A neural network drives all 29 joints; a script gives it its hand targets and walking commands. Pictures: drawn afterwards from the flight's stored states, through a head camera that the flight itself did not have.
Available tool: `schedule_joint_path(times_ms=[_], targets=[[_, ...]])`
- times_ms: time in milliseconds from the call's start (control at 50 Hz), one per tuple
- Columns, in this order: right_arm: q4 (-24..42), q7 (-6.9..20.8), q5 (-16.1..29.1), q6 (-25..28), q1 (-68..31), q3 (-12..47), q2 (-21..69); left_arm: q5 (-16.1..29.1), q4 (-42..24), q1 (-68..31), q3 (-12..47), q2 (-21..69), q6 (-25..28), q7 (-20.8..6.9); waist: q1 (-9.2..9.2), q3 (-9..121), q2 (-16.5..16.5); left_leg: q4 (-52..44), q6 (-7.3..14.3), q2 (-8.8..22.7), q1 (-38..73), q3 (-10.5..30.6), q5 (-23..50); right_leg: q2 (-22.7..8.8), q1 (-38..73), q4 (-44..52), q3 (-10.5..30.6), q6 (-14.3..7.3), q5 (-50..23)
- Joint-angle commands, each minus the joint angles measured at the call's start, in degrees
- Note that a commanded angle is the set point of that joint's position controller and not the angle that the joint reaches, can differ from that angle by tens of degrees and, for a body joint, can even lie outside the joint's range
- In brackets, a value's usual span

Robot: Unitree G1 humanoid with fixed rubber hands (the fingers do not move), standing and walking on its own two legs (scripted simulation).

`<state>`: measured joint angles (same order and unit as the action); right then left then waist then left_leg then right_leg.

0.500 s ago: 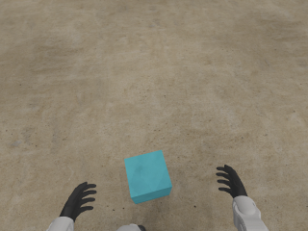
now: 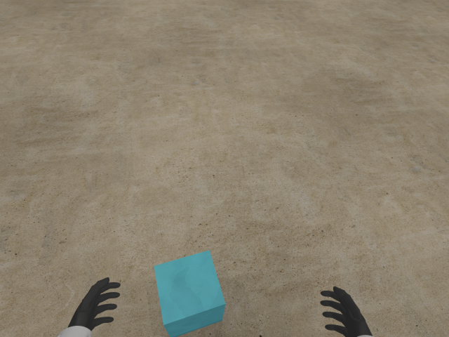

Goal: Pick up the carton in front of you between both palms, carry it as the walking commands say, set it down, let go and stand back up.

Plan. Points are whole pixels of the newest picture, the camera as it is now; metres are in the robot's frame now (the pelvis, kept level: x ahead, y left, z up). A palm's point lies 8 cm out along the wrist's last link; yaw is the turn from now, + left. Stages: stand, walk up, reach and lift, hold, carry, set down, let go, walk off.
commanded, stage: let go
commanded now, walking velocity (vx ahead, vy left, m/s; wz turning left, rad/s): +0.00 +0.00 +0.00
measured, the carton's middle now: (190, 294) +0.38 +0.11 -0.65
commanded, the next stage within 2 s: stand in 0.14 s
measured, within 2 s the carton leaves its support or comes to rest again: neither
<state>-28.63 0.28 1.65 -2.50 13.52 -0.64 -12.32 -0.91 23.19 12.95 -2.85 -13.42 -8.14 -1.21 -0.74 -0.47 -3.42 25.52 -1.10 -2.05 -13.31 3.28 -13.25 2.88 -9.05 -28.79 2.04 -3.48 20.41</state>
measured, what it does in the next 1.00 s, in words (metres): stands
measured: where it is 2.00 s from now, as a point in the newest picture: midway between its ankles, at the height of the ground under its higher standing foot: outside the picture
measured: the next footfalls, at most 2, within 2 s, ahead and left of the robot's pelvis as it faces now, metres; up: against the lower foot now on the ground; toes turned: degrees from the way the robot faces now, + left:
none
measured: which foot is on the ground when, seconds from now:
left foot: down 0.00-1.00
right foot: down 0.00-1.00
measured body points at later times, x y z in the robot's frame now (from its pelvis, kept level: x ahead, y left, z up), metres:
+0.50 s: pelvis -0.02 +0.05 +0.00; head -0.01 +0.08 +0.45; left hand +0.11 +0.33 -0.11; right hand +0.10 -0.25 -0.08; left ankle +0.00 +0.14 -0.74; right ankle -0.06 -0.08 -0.74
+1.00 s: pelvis +0.00 +0.05 +0.01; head +0.00 +0.07 +0.45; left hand +0.13 +0.34 -0.12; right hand +0.11 -0.26 -0.09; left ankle +0.00 +0.14 -0.74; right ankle -0.06 -0.08 -0.74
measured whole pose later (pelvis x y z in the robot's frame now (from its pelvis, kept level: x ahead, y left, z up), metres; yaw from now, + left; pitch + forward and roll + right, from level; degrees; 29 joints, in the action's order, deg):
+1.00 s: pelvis +0.00 +0.05 +0.01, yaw -2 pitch -1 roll +0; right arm -54.6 -1.2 -1.1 0.3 6.0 -0.9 -19.4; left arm -1.3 48.6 10.6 -1.1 -21.1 0.3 1.9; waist 0.5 -0.4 -3.3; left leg 24.6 2.1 -2.8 -9.7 1.2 -13.3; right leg 1.4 -3.4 -22.0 4.3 0.0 17.1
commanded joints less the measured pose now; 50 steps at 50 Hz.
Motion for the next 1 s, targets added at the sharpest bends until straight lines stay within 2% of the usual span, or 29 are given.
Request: schedule_joint_path(times_ms=[0,20,40,80,100,120,140,180,200,220,240,260,340,380,400,420,500,520,560,580,620,660,700,760,840,880,940,960,980], targets=[[2.3,-0.6,-0.7,0.8,-3.4,-2.1,-5.0,1.1,-5.5,-1.2,-1.6,-5.8,-0.2,1.2,-1.12,3.0,-0.2,2.2,1.6,-1.4,2.8,-0.8,14.8,-6.8,-4.0,2.1,5.0,5.3,-41.0],[2.0,0.1,0.6,0.4,-2.9,-0.9,-3.1,0.9,-4.2,-0.9,-0.6,-5.5,-1.1,1.5,-0.66,3.0,2.1,0.7,2.0,-1.7,5.3,-1.1,11.6,-5.2,-5.1,3.0,3.3,5.2,-33.2],[1.9,0.3,-0.4,0.1,-1.0,-2.5,-3.3,1.1,-8.9,-3.7,-0.9,-5.0,-1.3,1.7,0.83,2.9,1.7,1.5,1.2,-1.7,7.1,-1.7,12.0,-4.5,-5.8,3.8,2.8,4.4,-30.7],[2.6,0.1,-1.4,0.4,-5.3,-3.2,-4.7,0.6,-5.5,-2.1,-1.1,-4.7,-1.4,1.7,-0.34,3.8,1.3,1.7,1.7,-1.0,7.4,-0.9,13.5,-4.4,-6.3,4.1,3.1,4.5,-28.2],[1.4,0.7,-1.4,0.3,-3.4,-2.6,-4.4,1.1,-8.5,-4.9,-0.2,-3.8,-1.6,1.8,0.92,3.0,2.6,0.9,1.2,-0.4,8.4,-0.4,12.0,-4.2,-7.8,4.2,2.3,3.2,-25.6],[-5.6,-0.8,-5.3,0.6,-3.3,-3.5,-11.1,-1.5,1.6,-3.0,-1.5,-10.0,2.0,2.1,0.01,6.7,-3.8,1.0,0.9,4.8,4.8,2.0,6.9,-4.5,-5.3,5.4,4.3,4.4,-6.9],[-5.7,-1.2,-5.7,0.7,-4.3,-4.2,-11.7,-2.2,2.8,-2.9,-2.0,-10.0,4.0,2.4,0.59,2.4,-2.0,-0.6,1.9,4.4,2.0,3.2,-1.4,-4.5,-7.3,7.4,5.0,3.6,1.2],[-6.4,-0.8,-5.8,2.3,-6.7,-3.8,-11.7,-2.6,2.5,-4.2,-2.2,-10.4,5.7,2.6,0.83,0.2,-0.5,-1.7,1.4,4.5,-1.3,5.3,-7.8,-4.4,-7.9,7.3,6.0,3.2,5.6],[-7.2,-1.0,-5.7,2.8,-6.2,-4.1,-12.3,-2.4,3.8,-4.1,-1.9,-9.4,6.4,2.3,1.06,1.1,2.5,-2.4,2.1,4.8,-1.1,5.6,-11.2,-4.5,-7.9,7.3,6.4,3.0,7.6],[-7.6,-1.1,-5.9,3.0,-7.4,-4.4,-13.0,-2.4,4.5,-3.8,-2.2,-10.7,7.2,2.1,1.03,-1.2,3.4,-4.2,2.1,5.3,-3.6,7.1,-15.3,-3.9,-9.3,7.2,6.3,3.1,9.2],[-8.4,-0.6,-5.4,3.1,-6.9,-4.2,-13.4,-2.3,5.5,-2.2,-2.1,-10.9,7.6,1.7,0.44,-1.4,6.2,-4.4,2.1,5.7,-4.3,7.7,-17.0,-3.4,-9.2,6.0,5.7,3.0,7.6],[-8.3,-0.5,-5.3,3.4,-6.8,-4.3,-12.2,-2.4,6.7,-1.5,-2.7,-11.1,7.8,1.8,1.3,-2.2,7.0,-5.7,1.8,6.0,-5.2,8.5,-17.4,-3.7,-8.4,5.3,5.5,2.7,6.4],[-10.1,-0.5,-4.6,3.8,-8.0,-4.2,-12.8,-2.1,10.0,-1.0,-2.3,-11.1,9.1,1.5,0.55,-0.2,9.0,-8.6,2.2,7.3,-5.8,9.9,-20.3,-2.9,-5.2,2.7,3.8,3.3,2.1],[-11.4,-0.7,-4.8,3.9,-7.3,-4.2,-13.3,-2.0,11.1,0.2,-2.7,-12.6,9.6,1.9,-0.2,0.2,5.5,-6.5,3.4,7.5,-4.6,10.1,-12.1,-3.7,-2.7,3.3,5.1,2.6,-3.3],[-11.5,-0.7,-4.2,3.9,-8.3,-3.8,-13.4,-2.1,11.9,0.3,-2.2,-12.1,9.9,1.8,0.09,1.4,6.3,-5.5,3.0,6.7,-3.7,9.0,-10.8,-3.7,-2.8,4.1,5.0,2.7,-3.1],[-12.8,-0.9,-4.5,4.2,-8.5,-3.8,-13.1,-1.7,12.4,0.7,-1.9,-11.6,10.2,1.9,-0.89,1.6,5.9,-5.4,3.3,6.8,-1.5,8.9,-4.9,-4.2,-2.2,4.0,5.5,2.9,-5.6],[-14.6,-1.1,-3.1,4.2,-6.0,-3.6,-15.0,-1.3,14.4,-0.6,-1.4,-13.4,9.5,2.5,1.23,3.4,3.4,-1.3,3.0,7.2,5.0,6.7,12.8,-5.4,-3.3,5.6,6.1,3.2,-10.9],[-15.3,-1.3,-3.8,4.1,-7.6,-3.6,-15.1,-0.8,14.6,-0.1,-1.4,-13.0,9.6,2.7,0.79,4.5,5.2,-1.3,2.8,7.0,6.7,6.6,13.7,-5.4,-2.3,5.6,6.0,3.7,-12.7],[-16.2,-1.5,-3.5,4.0,-7.2,-3.6,-15.0,-0.9,16.6,0.8,-1.1,-13.5,9.3,2.9,0.9,3.3,2.9,-1.1,2.3,6.7,7.8,6.8,15.4,-5.3,-3.0,6.2,6.1,3.2,-13.1],[-16.4,-1.5,-3.9,4.0,-6.4,-3.7,-16.0,-0.9,16.7,0.4,-1.2,-13.6,9.3,2.9,0.56,1.8,4.3,-1.7,2.0,6.7,6.0,7.3,16.0,-5.3,-2.4,5.6,5.7,3.2,-12.5],[-17.9,-1.2,-2.8,3.8,-6.4,-3.2,-14.6,-0.6,18.3,0.5,-0.7,-14.0,9.2,3.1,1.17,4.3,3.1,-0.3,2.6,6.7,9.2,5.8,20.9,-7.3,-0.6,6.8,7.0,3.5,-19.3],[-18.8,-1.5,-2.8,4.0,-5.9,-2.9,-14.4,-0.6,18.4,-0.1,-0.9,-14.2,9.3,3.2,1.22,6.2,2.5,0.0,2.1,7.0,9.4,4.8,21.9,-6.7,1.0,6.6,6.5,3.8,-19.5],[-19.9,-1.7,-2.4,3.7,-7.2,-2.7,-15.8,-0.5,18.8,-1.0,-0.3,-14.6,8.9,3.2,1.35,4.1,5.0,0.0,2.2,7.1,9.6,5.2,26.3,-6.5,0.3,6.2,6.0,3.6,-22.2],[-20.5,-1.8,-2.7,3.2,-8.7,-2.6,-16.1,-0.2,20.6,-0.3,-0.7,-15.6,8.9,3.5,1.03,4.3,1.9,-0.8,2.7,7.7,10.1,5.6,23.5,-6.9,0.8,7.3,6.2,3.8,-20.7],[-21.8,-1.9,-2.5,3.5,-9.5,-2.4,-16.6,-0.5,21.4,-2.1,0.2,-14.2,9.0,3.5,1.0,3.0,3.6,-1.9,2.1,7.1,8.5,5.8,22.9,-7.0,1.6,8.0,6.4,3.6,-20.5],[-23.3,-1.9,-2.9,3.2,-9.1,-2.2,-16.4,-0.3,21.9,-1.9,0.1,-15.3,9.1,3.3,1.19,1.2,1.8,-3.2,2.4,7.0,8.4,5.9,19.8,-6.9,0.7,8.8,6.4,3.4,-18.6],[-23.7,-1.6,-2.7,3.4,-9.8,-2.2,-17.4,-0.5,23.1,-2.8,0.1,-15.9,9.1,3.2,1.1,-0.1,5.6,-3.8,2.1,6.8,7.7,5.7,19.2,-7.4,0.7,10.5,7.1,3.6,-17.4],[-24.2,-1.4,-2.7,3.4,-9.1,-2.1,-17.4,-0.5,24.1,-3.4,-0.3,-16.1,9.4,3.2,1.6,1.9,3.8,-3.5,2.5,7.0,9.1,5.4,19.3,-7.4,2.0,10.3,6.8,3.4,-18.6],[-24.5,-1.2,-2.6,3.3,-9.5,-2.1,-17.2,0.0,23.4,-3.4,0.2,-15.0,9.5,3.3,1.47,3.8,4.3,-3.7,2.3,6.9,9.4,5.9,20.6,-7.6,3.7,9.9,6.7,3.5,-19.6]])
